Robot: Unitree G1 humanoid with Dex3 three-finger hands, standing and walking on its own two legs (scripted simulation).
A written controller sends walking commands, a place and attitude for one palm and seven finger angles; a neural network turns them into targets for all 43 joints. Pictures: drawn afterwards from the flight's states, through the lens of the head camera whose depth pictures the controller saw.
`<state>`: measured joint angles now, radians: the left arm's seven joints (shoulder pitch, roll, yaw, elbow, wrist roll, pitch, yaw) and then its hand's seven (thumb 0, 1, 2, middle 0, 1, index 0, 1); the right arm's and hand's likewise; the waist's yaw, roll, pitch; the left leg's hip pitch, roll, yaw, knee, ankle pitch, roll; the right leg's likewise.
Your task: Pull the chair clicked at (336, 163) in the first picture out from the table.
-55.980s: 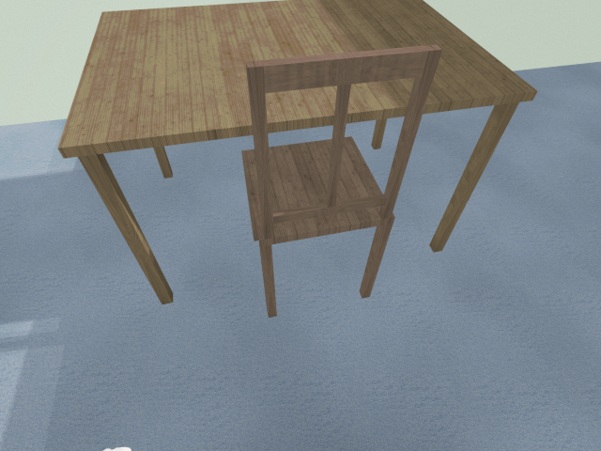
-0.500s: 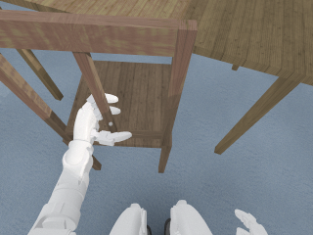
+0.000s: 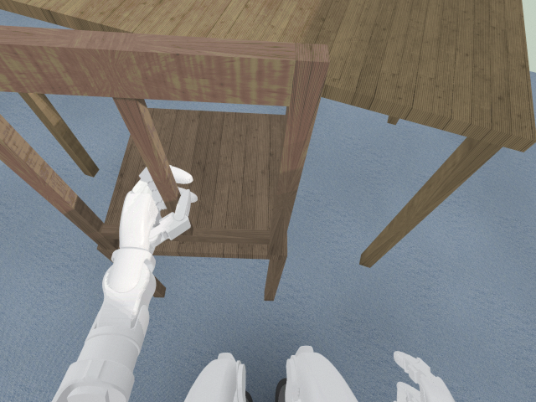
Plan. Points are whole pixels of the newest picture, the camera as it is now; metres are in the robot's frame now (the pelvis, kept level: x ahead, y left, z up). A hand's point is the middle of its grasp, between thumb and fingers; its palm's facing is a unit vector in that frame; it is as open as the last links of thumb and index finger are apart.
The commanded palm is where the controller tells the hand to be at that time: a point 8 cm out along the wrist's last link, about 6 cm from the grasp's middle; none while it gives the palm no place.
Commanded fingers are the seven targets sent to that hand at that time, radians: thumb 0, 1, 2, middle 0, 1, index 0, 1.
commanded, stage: hook a spindle and tug to test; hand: left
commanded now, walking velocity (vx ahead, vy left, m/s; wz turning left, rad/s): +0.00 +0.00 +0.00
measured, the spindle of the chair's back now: (166, 183) +0.41 +0.15 +0.05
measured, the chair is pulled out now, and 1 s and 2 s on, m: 0.15 0.19 0.35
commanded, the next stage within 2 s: step backward, pulling the chair out in 0.40 s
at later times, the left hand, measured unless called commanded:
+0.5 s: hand (179, 235) +0.35 +0.13 +0.01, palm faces -0.05 -1.00 -0.02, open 5.4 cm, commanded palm +0.33 +0.18 +0.02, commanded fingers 0.00 0.90 0.90 -0.50 -1.45 -0.50 -1.45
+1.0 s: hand (177, 236) +0.34 +0.13 +0.03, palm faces -0.06 -0.99 -0.10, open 5.2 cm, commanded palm +0.31 +0.18 +0.03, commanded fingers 0.00 0.90 0.90 -0.50 -1.45 -0.50 -1.45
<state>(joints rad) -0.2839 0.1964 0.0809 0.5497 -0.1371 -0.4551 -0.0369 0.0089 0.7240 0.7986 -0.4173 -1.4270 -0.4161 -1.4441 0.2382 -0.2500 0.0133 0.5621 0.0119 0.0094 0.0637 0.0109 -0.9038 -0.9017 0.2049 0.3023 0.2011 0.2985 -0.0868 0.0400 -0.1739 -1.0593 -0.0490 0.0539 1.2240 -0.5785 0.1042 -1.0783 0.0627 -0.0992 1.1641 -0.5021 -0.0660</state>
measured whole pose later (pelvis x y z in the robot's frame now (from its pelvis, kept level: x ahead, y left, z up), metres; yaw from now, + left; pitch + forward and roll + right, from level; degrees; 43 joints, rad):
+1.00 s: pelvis +0.02 +0.02 +0.10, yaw -4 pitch +6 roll -2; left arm -0.15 0.16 0.02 0.68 -0.08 -0.23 0.06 0.07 0.74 0.77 -0.28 -1.15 -0.49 -1.44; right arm 0.22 -0.25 -0.02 0.59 0.02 0.15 -0.07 0.01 -0.90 -0.90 0.20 0.30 0.20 0.30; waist -0.07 0.01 0.05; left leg -0.34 -0.06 0.12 0.56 -0.34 0.12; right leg -0.40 0.01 0.00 0.62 -0.29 -0.02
